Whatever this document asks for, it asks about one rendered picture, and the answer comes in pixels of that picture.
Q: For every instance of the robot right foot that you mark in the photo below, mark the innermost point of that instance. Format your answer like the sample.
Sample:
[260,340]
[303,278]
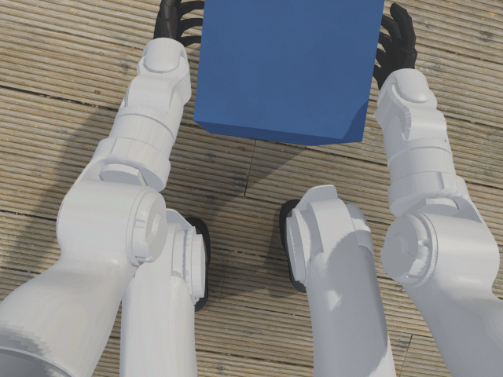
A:
[286,212]

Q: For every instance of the right robot upper arm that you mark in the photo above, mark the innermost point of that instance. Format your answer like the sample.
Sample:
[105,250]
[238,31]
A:
[447,266]

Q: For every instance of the robot right forearm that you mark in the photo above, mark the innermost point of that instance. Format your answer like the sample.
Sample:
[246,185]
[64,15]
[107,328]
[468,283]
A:
[418,153]

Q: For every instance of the robot right hand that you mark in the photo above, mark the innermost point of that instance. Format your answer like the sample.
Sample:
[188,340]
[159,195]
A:
[399,46]

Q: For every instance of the robot right shin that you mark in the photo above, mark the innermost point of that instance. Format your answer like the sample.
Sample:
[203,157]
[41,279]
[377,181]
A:
[361,226]

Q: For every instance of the carton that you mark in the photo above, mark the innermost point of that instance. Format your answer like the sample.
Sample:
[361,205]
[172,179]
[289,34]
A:
[292,71]

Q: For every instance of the left robot upper arm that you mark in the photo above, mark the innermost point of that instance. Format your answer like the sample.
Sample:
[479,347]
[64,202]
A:
[58,323]

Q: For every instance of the robot left hand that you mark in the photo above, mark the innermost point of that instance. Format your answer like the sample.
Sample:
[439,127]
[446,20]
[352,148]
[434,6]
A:
[170,25]

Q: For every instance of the robot left forearm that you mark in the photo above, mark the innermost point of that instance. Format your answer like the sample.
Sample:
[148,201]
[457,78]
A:
[145,128]

